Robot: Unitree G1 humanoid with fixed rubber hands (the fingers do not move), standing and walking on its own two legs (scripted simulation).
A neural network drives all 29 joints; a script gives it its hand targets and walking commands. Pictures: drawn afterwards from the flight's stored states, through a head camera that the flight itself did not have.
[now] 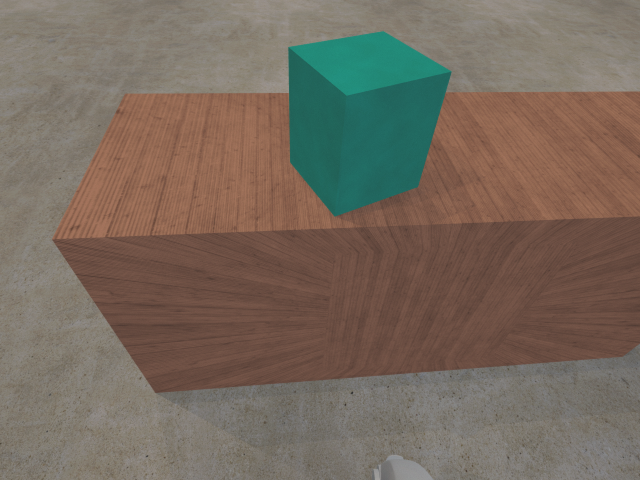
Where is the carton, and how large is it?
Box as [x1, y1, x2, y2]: [288, 31, 451, 215]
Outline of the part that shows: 383,31 288,47 290,162 334,215 340,214 417,186 451,71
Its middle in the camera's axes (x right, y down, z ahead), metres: +0.08 -0.24 +0.77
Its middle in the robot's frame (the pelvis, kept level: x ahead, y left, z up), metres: +0.75 -0.08 +0.07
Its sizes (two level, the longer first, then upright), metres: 0.210 0.200 0.250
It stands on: a pedestal, 0.70 m high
